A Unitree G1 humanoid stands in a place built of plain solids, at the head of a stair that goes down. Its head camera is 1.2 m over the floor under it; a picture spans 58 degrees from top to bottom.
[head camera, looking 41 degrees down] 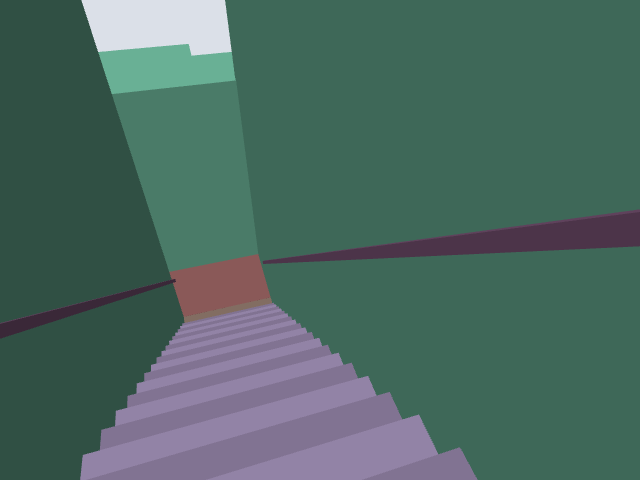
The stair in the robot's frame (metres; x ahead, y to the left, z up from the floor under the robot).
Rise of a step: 0.21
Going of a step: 0.22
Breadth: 1.40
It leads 17 degrees to the left of straight ahead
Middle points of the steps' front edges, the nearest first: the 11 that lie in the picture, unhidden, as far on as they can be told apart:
0.84 0.35 -0.63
1.06 0.42 -0.84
1.27 0.48 -1.05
1.48 0.55 -1.26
1.70 0.61 -1.47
1.92 0.68 -1.68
2.13 0.74 -1.89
2.35 0.81 -2.10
2.56 0.87 -2.32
2.78 0.94 -2.53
2.99 1.00 -2.74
